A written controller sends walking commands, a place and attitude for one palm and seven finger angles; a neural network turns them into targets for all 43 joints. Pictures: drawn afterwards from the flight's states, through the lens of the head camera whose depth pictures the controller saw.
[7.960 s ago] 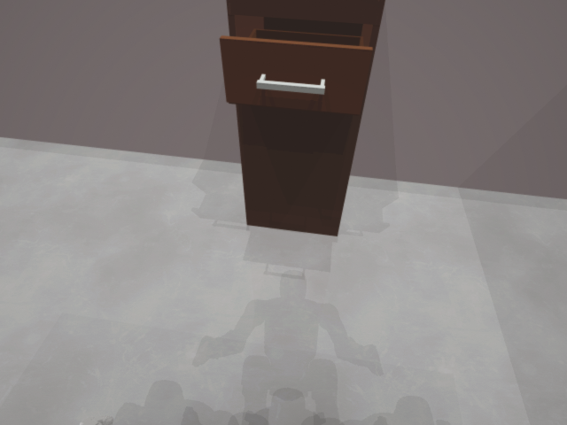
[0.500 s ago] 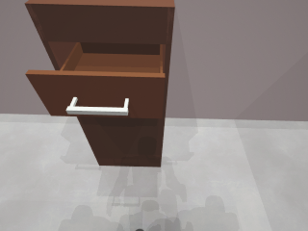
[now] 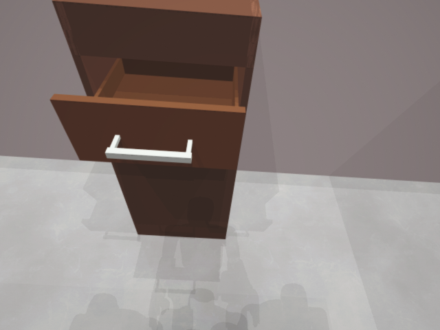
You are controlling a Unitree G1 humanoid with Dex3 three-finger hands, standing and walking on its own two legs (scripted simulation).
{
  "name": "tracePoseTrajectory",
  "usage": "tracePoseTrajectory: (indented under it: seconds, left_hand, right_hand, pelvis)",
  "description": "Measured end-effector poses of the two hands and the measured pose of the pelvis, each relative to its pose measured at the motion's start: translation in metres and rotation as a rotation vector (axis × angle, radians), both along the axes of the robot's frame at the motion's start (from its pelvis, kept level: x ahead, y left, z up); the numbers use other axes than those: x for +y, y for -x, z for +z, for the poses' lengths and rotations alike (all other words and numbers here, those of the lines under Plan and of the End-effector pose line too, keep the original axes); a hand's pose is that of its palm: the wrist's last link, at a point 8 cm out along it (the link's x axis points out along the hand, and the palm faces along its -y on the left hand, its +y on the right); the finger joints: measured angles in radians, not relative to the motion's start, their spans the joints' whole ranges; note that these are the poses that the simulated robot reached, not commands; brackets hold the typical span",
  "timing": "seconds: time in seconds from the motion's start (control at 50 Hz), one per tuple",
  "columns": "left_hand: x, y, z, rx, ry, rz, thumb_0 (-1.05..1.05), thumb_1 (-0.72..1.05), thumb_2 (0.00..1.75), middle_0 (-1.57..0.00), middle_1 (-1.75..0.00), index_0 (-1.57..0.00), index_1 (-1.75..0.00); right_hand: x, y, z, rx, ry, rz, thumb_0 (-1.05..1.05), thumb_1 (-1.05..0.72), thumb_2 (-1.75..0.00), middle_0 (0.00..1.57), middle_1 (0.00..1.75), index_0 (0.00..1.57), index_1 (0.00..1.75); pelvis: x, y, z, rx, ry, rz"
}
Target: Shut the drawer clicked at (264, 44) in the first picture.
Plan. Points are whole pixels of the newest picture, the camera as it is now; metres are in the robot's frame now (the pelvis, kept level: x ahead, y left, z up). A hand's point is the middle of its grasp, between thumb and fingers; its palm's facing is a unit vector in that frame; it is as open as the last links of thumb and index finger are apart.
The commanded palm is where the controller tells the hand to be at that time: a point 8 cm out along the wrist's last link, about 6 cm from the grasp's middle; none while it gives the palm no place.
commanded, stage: come to a stop and stand still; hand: left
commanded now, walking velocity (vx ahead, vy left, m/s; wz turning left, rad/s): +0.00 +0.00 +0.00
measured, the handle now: (151, 148) +0.45 +0.19 +0.06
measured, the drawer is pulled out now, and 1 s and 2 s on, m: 0.17 0.17 0.17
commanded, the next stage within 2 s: look again from close up in 0.06 s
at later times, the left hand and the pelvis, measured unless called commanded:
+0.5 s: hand out of the picture +0.01 +0.16 -0.17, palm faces +0.01 -0.97 -0.22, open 7.4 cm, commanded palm none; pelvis +0.01 -0.01 +0.00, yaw +0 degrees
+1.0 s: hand (144, 271) +0.21 +0.15 +0.01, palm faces +0.21 -0.97 -0.13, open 6.9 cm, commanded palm +0.12 +0.18 -0.04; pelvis +0.02 -0.02 -0.01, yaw +2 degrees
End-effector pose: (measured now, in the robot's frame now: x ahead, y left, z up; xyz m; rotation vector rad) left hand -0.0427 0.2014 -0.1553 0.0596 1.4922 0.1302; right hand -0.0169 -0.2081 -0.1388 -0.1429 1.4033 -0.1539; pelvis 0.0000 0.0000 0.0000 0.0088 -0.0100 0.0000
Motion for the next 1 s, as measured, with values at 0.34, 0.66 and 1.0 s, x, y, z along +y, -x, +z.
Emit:
tracePoseTrajectory:
  seconds: [0.34, 0.66, 1.0]
  left_hand:
    - [0.013, -0.037, 0.017, -0.115, -0.116, -0.055, 0.01, 0.91, 0.90, -0.20, -0.30, -0.20, -0.30]
    - [-0.003, -0.051, 0.016, -0.096, -0.088, -0.056, 0.01, 0.92, 0.90, -0.20, -0.30, -0.20, -0.30]
    - [-0.007, -0.225, 0.173, -1.189, -0.166, -0.011, 0.04, 0.95, 0.90, -0.27, -0.38, -0.27, -0.38]
  right_hand:
    - [0.004, 0.002, -0.026, -0.013, -0.097, -0.002, 0.02, -0.92, -0.90, 0.20, 0.30, 0.20, 0.30]
    - [-0.017, -0.020, -0.016, -0.005, -0.060, 0.011, 0.01, -0.91, -0.90, 0.20, 0.30, 0.20, 0.30]
    - [-0.068, -0.142, 0.023, -0.634, 0.081, 0.069, 0.02, -0.92, -0.90, 0.20, 0.30, 0.20, 0.30]
  pelvis:
    - [-0.003, -0.003, -0.005, -0.008, 0.007, 0.003]
    - [-0.017, -0.017, -0.001, -0.008, -0.004, -0.009]
    - [-0.020, -0.015, -0.011, 0.045, -0.001, 0.040]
